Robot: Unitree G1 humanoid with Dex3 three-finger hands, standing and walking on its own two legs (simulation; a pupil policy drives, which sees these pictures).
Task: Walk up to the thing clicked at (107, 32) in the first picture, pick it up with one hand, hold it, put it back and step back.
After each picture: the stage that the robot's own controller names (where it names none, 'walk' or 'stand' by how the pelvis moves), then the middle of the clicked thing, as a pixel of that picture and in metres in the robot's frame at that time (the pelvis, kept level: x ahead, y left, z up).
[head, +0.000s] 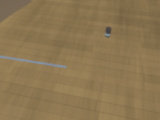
stand; (108, 32) +1.50 -0.32 -0.72
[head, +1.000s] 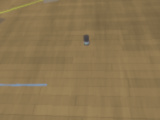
walk; (86, 40) +1.40 +0.05 -0.70
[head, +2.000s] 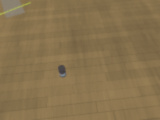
walk; (62, 71) +0.88 +0.24 -0.71
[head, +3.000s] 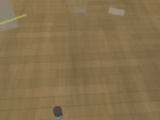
walk; (58, 112) +0.47 +0.20 -0.69
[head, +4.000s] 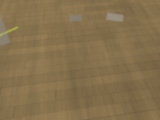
stand; out of the picture +0.24 +0.17 -0.69
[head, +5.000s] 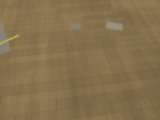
stand; out of the picture +0.21 +0.16 -0.73
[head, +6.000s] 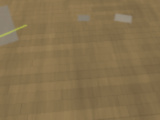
stand; out of the picture +0.24 +0.14 -0.71
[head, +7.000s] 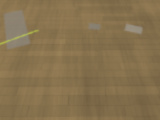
stand; out of the picture +0.25 +0.11 -0.72
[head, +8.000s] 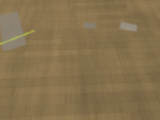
stand; out of the picture +0.26 +0.13 -0.72
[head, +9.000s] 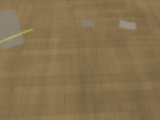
stand; out of the picture +0.25 +0.13 -0.72
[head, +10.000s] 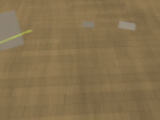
stand; out of the picture +0.25 +0.13 -0.72
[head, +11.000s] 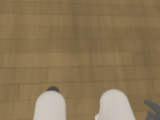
go down; (53, 93) +0.32 +0.12 -0.43
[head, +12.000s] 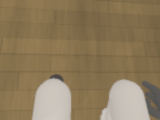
go down; (56, 83) +0.35 +0.12 -0.33
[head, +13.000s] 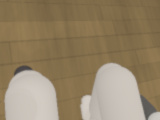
close in; (23, 77) +0.34 +0.15 -0.23
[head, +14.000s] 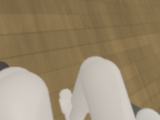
close; out of the picture +0.35 +0.16 -0.22
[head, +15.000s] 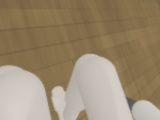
close; out of the picture +0.38 +0.17 -0.22
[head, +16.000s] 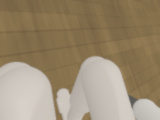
lift; out of the picture +0.34 +0.19 -0.21
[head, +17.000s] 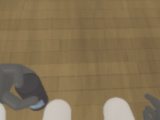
lift; (33, 93) +0.29 +0.17 -0.01
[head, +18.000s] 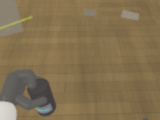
hold; (42, 97) +0.28 +0.15 +0.00
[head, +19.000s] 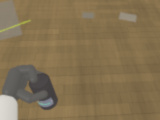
hold; (44, 92) +0.31 +0.14 +0.00
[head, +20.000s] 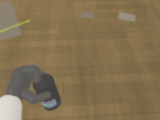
hold; (47, 92) +0.30 +0.13 +0.00
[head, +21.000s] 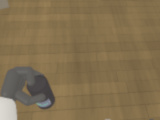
crouch; (42, 93) +0.31 +0.14 -0.05
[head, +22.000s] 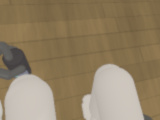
lower; (18, 65) +0.38 +0.16 -0.16
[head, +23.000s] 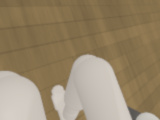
lower; out of the picture +0.41 +0.20 -0.23
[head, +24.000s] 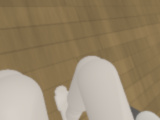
lower; out of the picture +0.40 +0.20 -0.23
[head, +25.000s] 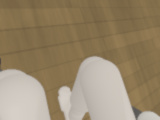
lower; out of the picture +0.37 +0.18 -0.23
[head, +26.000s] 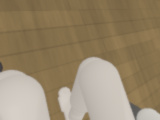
lower; out of the picture +0.35 +0.18 -0.23
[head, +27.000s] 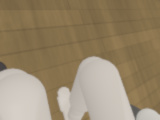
open; out of the picture +0.34 +0.17 -0.23
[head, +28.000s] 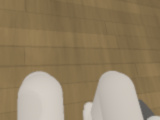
stand; (34, 83) +0.33 +0.14 -0.26
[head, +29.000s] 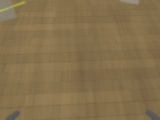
stand; out of the picture +0.27 +0.12 -0.61
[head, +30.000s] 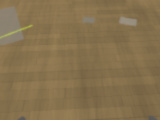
stand; out of the picture +0.27 +0.12 -0.66
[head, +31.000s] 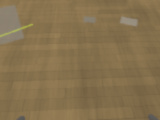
stand; out of the picture +0.26 +0.12 -0.66
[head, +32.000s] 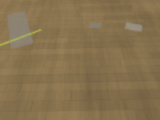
stand; out of the picture +0.29 +0.11 -0.72
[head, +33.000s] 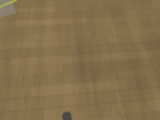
walk; (67, 117) +0.32 +0.08 -0.70
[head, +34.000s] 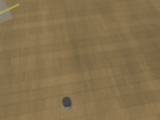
walk; (67, 103) +0.48 +0.13 -0.70
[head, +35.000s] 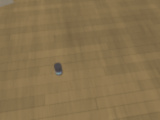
walk; (58, 69) +0.79 +0.24 -0.69
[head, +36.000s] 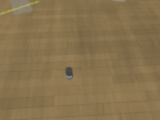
stand; (69, 73) +0.86 +0.14 -0.71
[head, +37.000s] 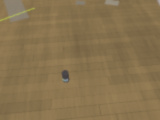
stand; (65, 76) +0.88 +0.17 -0.72
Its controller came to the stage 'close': yes
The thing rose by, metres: 0.71
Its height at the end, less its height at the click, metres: +0.00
